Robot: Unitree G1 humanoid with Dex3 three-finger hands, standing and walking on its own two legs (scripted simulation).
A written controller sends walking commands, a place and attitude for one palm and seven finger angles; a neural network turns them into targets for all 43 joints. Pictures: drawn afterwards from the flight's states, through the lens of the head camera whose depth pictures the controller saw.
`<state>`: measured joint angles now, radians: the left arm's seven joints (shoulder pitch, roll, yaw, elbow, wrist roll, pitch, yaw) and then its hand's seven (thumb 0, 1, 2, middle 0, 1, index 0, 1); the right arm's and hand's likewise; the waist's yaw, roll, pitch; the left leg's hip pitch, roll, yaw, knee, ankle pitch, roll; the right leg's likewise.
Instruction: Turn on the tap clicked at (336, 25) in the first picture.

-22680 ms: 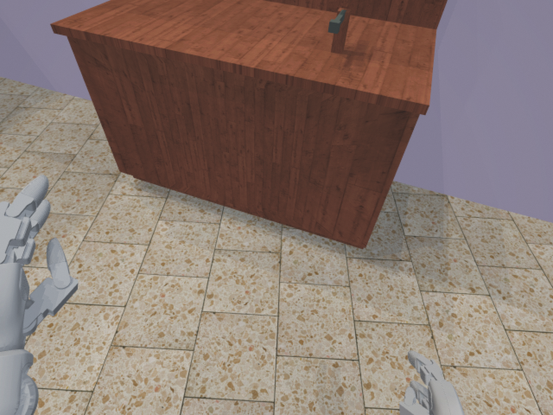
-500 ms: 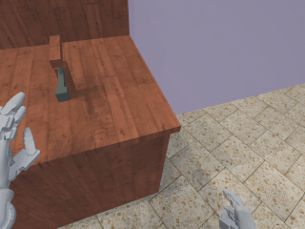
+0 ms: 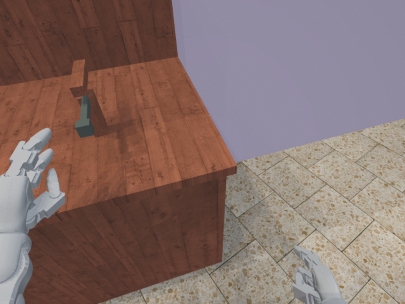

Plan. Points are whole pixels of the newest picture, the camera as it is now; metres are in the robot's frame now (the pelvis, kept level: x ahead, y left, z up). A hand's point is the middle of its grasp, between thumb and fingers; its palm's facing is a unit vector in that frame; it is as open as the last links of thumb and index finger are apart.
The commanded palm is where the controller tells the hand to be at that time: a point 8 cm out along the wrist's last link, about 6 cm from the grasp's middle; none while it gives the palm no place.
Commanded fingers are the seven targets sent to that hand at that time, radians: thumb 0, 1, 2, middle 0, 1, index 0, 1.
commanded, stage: turn the palm inward beside the body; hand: left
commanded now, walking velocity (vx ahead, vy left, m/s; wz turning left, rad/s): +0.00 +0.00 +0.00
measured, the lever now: (84, 128) +0.41 +0.29 +0.15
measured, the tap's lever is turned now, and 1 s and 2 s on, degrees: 0 0 0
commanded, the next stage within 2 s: reach beside the lever's end, fingers flat in 1.92 s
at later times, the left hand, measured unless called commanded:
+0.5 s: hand (75, 190) +0.23 +0.21 +0.18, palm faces +0.46 -0.85 -0.27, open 7.4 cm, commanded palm +0.17 +0.26 +0.20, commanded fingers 0.00 0.90 0.90 -0.20 -0.30 -0.20 -0.30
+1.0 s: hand (58, 209) +0.19 +0.21 +0.19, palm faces +0.49 -0.85 -0.17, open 7.4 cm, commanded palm +0.14 +0.25 +0.21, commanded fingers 0.00 0.90 0.90 -0.20 -0.30 -0.20 -0.30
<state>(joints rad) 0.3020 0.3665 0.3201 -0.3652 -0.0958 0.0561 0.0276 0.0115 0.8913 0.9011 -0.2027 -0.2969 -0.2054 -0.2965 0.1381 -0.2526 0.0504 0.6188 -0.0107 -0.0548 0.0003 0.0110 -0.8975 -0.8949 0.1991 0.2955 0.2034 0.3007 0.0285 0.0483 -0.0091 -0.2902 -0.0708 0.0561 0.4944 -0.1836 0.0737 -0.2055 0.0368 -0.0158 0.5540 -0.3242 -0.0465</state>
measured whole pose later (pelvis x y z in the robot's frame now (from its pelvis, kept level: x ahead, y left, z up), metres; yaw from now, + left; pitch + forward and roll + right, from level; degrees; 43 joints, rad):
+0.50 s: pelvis +0.03 -0.06 -0.01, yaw +0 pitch -1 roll +1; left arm 0.35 0.37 0.40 -0.43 -0.22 0.12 0.06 0.01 0.89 0.90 -0.21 -0.30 -0.21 -0.30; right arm 0.15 -0.23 0.04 0.70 0.03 -0.10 -0.08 0.01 -0.90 -0.90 0.20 0.30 0.20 0.30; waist 0.07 0.03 -0.06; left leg -0.29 -0.02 -0.02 0.59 -0.27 -0.01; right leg -0.17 0.11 -0.05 0.57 -0.38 -0.10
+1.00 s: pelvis +0.00 -0.04 +0.00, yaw +2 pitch -4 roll +0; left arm 0.34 0.29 0.32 -0.55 -0.24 0.26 0.13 0.01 0.89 0.90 -0.21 -0.30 -0.21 -0.30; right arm 0.13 -0.23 0.06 0.71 0.04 -0.16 -0.10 0.01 -0.90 -0.90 0.20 0.30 0.20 0.30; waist 0.09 0.07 -0.04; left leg -0.26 -0.04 -0.03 0.56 -0.22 0.02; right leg -0.13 0.08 -0.06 0.54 -0.34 -0.09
